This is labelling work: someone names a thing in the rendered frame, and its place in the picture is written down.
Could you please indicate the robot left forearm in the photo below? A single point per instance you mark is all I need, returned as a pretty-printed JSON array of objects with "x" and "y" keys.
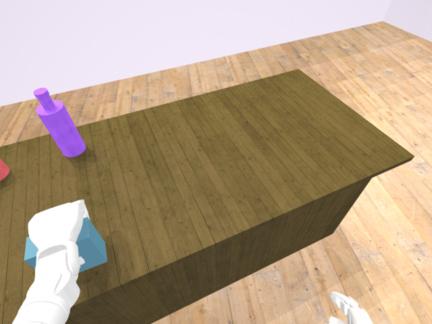
[{"x": 54, "y": 291}]

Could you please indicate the table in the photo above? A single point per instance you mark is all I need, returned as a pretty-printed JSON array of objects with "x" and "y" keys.
[{"x": 193, "y": 195}]

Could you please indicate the left robot hand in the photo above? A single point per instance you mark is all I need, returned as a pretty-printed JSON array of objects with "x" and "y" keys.
[{"x": 63, "y": 222}]

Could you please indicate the right robot hand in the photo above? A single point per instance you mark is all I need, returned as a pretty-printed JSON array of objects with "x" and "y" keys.
[{"x": 350, "y": 308}]

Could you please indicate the sponge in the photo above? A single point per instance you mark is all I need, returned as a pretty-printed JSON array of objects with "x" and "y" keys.
[{"x": 91, "y": 247}]

